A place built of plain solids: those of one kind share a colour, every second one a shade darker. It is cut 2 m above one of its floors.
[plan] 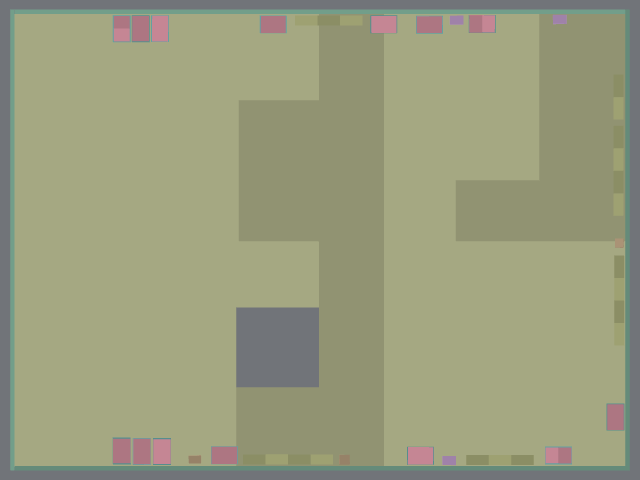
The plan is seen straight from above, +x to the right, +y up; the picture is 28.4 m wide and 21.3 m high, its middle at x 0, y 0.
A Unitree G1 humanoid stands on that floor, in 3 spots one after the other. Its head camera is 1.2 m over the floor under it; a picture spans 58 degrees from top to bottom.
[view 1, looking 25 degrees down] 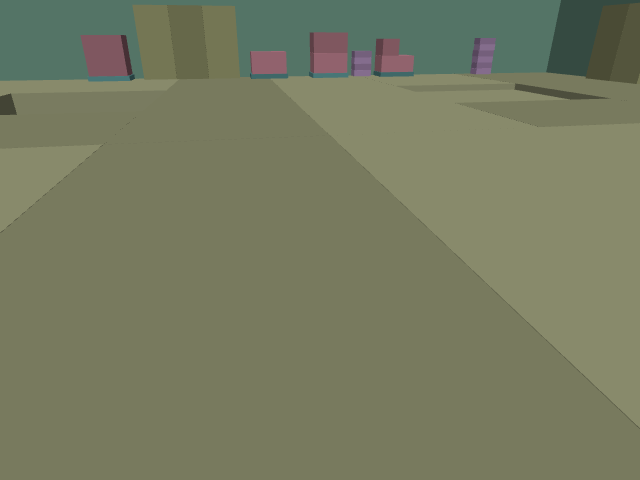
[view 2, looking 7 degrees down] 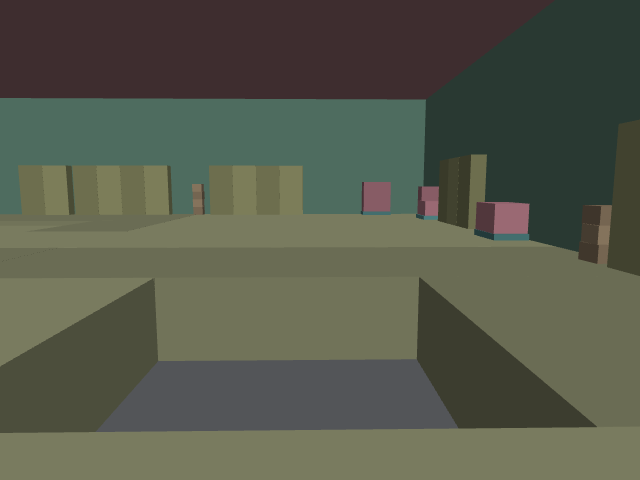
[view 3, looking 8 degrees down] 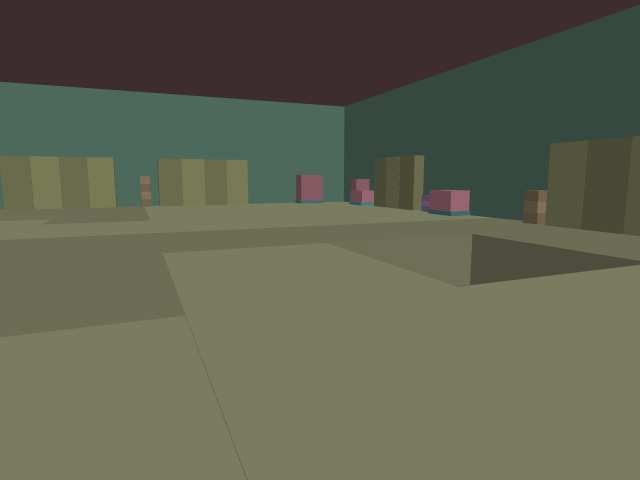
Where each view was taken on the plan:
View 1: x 1.57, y -5.86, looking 79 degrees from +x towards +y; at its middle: floor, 2.84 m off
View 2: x -5.74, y -5.10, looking -1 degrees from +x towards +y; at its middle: floor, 9.85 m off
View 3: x -7.49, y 0.30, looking -23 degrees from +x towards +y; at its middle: floor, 8.63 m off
